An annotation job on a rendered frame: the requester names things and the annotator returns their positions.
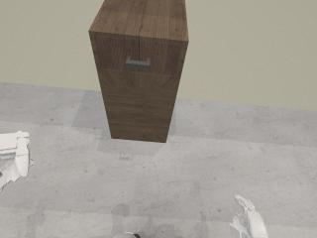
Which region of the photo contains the cabinet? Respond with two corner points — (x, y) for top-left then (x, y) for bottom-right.
(88, 0), (189, 143)

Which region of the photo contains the drawer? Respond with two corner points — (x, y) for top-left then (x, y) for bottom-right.
(95, 36), (182, 76)

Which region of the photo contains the robot left hand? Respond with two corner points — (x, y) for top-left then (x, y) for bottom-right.
(0, 130), (34, 192)

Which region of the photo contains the handle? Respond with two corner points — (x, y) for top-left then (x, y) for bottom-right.
(125, 56), (150, 70)

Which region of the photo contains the robot right hand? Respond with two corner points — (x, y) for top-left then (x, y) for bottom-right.
(230, 194), (268, 238)

